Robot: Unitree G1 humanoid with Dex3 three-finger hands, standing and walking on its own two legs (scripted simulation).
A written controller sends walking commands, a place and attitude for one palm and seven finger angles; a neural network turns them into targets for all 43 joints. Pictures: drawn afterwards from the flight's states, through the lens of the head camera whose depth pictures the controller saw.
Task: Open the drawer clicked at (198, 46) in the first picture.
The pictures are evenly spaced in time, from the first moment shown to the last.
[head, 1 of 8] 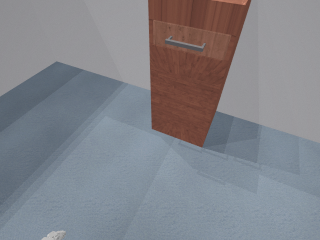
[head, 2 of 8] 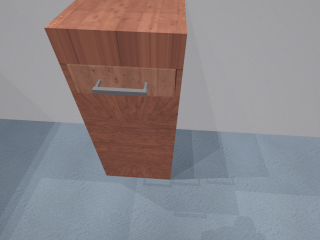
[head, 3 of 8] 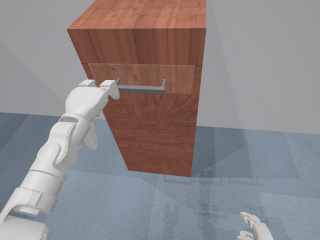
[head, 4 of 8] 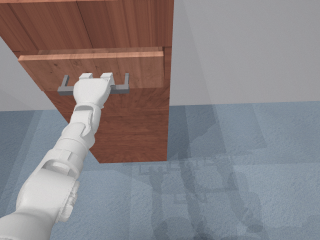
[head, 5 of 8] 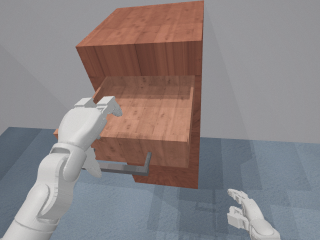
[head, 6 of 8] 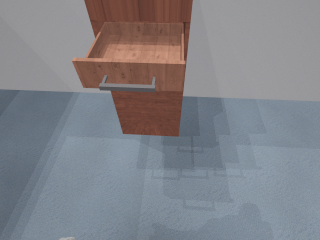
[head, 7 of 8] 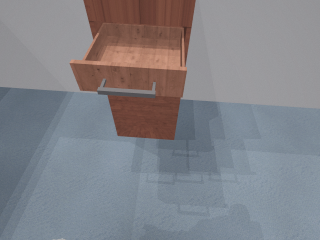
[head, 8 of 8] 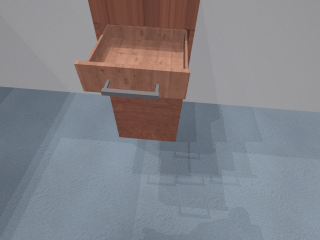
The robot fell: no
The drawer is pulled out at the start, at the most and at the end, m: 0.00 0.30 0.30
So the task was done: yes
